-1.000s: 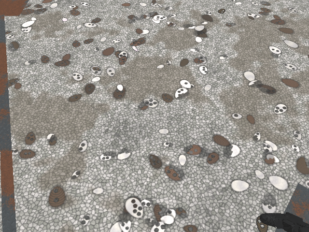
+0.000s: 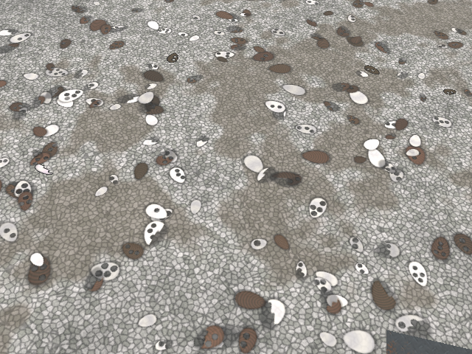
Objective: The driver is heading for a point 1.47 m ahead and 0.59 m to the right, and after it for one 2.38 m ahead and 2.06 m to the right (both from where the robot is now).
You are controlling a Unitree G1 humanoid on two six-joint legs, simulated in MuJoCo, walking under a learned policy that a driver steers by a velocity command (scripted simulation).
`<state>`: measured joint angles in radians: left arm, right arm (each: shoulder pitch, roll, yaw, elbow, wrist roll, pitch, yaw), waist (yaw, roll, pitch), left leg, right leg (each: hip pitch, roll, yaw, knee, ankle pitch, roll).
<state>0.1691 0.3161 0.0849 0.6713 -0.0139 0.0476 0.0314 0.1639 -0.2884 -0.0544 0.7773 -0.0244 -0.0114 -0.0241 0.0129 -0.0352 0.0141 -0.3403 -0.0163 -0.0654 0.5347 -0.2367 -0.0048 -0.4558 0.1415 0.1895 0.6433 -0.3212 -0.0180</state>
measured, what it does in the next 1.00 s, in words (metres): steps on the spot, turning right: right foot, then left foot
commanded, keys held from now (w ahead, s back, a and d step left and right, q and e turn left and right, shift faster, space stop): e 0.70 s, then no key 0.30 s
